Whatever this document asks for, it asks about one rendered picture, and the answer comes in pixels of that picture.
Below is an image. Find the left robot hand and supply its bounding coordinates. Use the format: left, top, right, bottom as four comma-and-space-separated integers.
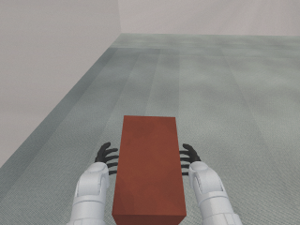
95, 142, 119, 175

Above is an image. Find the carton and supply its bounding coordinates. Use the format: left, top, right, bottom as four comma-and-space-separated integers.
112, 115, 187, 225

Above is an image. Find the robot right forearm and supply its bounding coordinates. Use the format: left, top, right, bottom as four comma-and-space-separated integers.
188, 161, 243, 225

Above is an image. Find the robot left forearm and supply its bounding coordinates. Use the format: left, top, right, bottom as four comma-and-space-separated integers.
66, 162, 110, 225

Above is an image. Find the right robot hand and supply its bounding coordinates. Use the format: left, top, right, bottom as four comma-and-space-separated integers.
179, 143, 202, 176

